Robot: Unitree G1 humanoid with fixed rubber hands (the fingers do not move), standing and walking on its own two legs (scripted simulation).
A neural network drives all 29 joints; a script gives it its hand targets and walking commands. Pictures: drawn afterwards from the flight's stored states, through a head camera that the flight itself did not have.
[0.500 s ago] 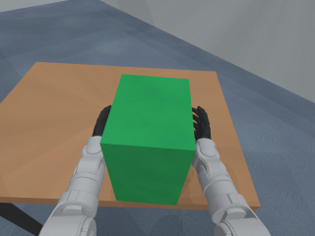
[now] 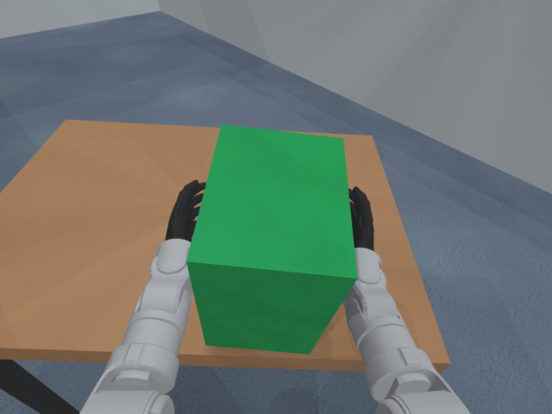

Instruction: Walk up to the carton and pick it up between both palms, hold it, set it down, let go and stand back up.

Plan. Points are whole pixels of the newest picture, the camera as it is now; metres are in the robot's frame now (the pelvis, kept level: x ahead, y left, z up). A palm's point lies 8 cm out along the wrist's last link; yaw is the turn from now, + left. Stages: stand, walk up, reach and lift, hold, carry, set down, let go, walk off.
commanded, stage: reach and lift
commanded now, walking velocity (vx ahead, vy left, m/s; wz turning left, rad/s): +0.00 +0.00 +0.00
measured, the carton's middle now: (269, 249) +0.36 +0.01 +0.07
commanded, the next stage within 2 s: none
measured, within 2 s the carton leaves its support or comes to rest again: neither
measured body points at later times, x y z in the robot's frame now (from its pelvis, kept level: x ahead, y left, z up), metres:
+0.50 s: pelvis -0.02 +0.00 +0.00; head -0.04 +0.01 +0.45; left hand +0.37 +0.14 +0.10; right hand +0.37 -0.13 +0.10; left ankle -0.01 +0.13 -0.74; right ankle -0.01 -0.11 -0.74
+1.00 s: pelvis -0.02 +0.00 +0.00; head -0.04 +0.01 +0.45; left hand +0.37 +0.15 +0.16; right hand +0.38 -0.12 +0.16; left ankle -0.01 +0.13 -0.74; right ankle -0.01 -0.11 -0.74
